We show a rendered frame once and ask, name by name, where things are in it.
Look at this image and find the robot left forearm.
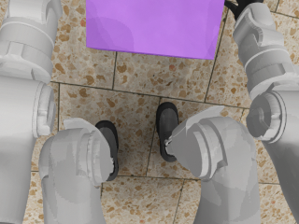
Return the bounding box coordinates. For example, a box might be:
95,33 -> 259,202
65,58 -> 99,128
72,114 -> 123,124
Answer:
0,0 -> 64,85

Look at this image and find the left robot upper arm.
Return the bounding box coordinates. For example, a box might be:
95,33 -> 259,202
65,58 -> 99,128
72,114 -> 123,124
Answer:
0,75 -> 56,224

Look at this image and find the right robot upper arm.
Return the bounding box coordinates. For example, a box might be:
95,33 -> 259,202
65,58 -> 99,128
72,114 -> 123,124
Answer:
246,90 -> 299,224

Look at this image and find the robot right forearm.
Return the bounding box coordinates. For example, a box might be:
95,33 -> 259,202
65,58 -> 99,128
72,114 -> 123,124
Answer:
233,2 -> 299,101

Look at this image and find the robot left shin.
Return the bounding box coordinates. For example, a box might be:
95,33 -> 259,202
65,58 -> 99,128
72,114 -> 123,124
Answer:
38,118 -> 114,180

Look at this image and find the right robot foot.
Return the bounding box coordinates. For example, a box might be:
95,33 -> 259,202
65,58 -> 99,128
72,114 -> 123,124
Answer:
156,102 -> 179,162

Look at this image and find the carton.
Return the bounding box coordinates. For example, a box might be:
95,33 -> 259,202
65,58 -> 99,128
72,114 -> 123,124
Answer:
86,0 -> 225,60

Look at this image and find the right robot hand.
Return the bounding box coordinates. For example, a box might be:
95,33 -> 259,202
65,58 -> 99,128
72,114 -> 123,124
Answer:
224,0 -> 263,21

